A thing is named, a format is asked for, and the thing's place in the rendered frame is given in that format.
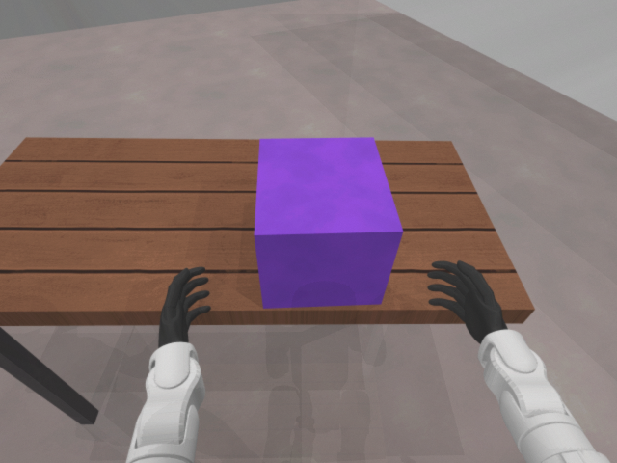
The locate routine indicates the left robot forearm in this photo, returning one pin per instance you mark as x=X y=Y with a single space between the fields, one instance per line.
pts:
x=167 y=429

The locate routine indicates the right robot hand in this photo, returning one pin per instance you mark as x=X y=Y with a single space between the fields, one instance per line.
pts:
x=476 y=306

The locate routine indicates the carton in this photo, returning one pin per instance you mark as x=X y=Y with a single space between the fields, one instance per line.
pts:
x=326 y=227

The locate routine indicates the right robot forearm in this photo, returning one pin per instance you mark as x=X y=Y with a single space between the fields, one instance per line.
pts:
x=541 y=425

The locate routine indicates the left robot hand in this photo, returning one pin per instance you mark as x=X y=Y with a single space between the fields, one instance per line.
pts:
x=174 y=319

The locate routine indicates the table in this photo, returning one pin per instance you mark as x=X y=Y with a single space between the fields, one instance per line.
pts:
x=94 y=230

